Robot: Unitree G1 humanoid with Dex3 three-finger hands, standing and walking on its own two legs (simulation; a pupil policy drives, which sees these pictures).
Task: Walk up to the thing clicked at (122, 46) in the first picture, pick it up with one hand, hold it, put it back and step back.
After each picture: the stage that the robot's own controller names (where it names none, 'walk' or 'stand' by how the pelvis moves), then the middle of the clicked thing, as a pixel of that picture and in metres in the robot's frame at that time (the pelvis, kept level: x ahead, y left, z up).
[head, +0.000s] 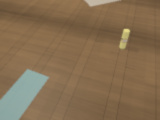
stand; (124, 39) +1.45 -0.46 -0.65
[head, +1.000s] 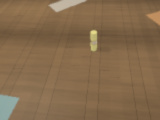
walk; (93, 41) +1.38 -0.01 -0.62
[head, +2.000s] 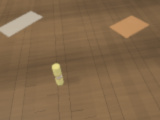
walk; (58, 75) +0.89 +0.30 -0.65
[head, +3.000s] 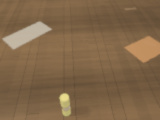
walk; (65, 105) +0.61 +0.18 -0.64
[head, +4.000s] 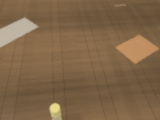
stand; (56, 115) +0.49 +0.18 -0.64
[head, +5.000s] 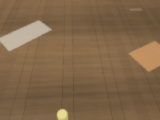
stand; out of the picture +0.46 +0.15 -0.64
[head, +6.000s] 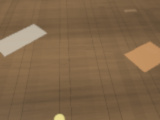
stand; out of the picture +0.44 +0.17 -0.66
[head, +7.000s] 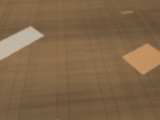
stand; out of the picture +0.41 +0.17 -0.66
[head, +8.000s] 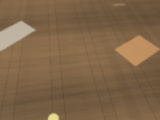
stand; out of the picture +0.42 +0.19 -0.65
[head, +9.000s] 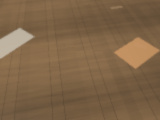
stand; out of the picture +0.39 +0.21 -0.66
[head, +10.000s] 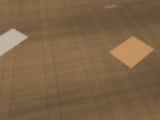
stand; out of the picture +0.36 +0.22 -0.66
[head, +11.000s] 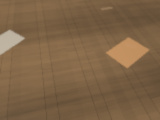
stand; out of the picture +0.38 +0.22 -0.66
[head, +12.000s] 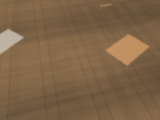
stand; out of the picture +0.37 +0.22 -0.66
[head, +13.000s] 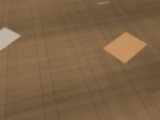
stand; out of the picture +0.37 +0.23 -0.65
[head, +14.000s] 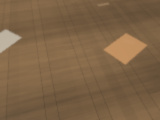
stand; out of the picture +0.37 +0.23 -0.66
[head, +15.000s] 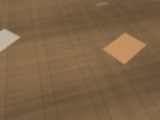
stand; out of the picture +0.37 +0.23 -0.65
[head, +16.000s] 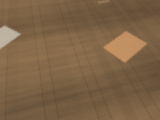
stand; out of the picture +0.37 +0.23 -0.65
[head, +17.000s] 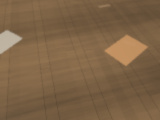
stand; out of the picture +0.37 +0.22 -0.65
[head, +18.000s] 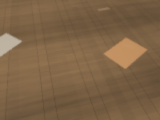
stand; out of the picture +0.36 +0.23 -0.65
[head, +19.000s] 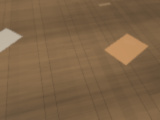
stand; out of the picture +0.36 +0.23 -0.65
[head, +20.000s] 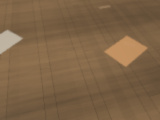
stand; out of the picture +0.37 +0.22 -0.66
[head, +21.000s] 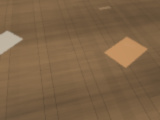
stand; out of the picture +0.37 +0.22 -0.66
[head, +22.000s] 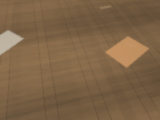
stand; out of the picture +0.37 +0.22 -0.66
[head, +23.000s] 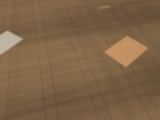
stand; out of the picture +0.37 +0.23 -0.66
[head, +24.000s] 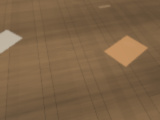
stand; out of the picture +0.37 +0.23 -0.66
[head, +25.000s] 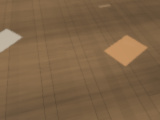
stand; out of the picture +0.37 +0.23 -0.66
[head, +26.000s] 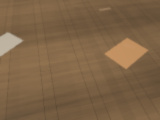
stand; out of the picture +0.36 +0.23 -0.66
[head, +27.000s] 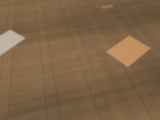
stand; out of the picture +0.37 +0.23 -0.66
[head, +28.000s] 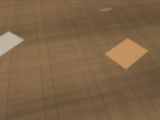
stand; out of the picture +0.38 +0.22 -0.66
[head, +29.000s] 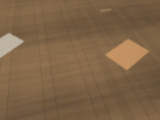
stand; out of the picture +0.36 +0.23 -0.66
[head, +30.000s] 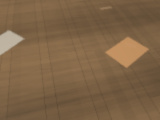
stand; out of the picture +0.38 +0.22 -0.66
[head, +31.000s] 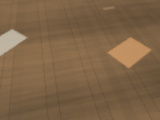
stand; out of the picture +0.39 +0.22 -0.66
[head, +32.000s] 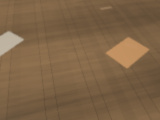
stand; out of the picture +0.36 +0.22 -0.66
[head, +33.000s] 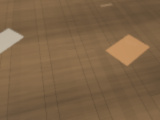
stand; out of the picture +0.37 +0.23 -0.66
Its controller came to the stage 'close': no
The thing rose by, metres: 0.00
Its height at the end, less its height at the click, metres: +0.00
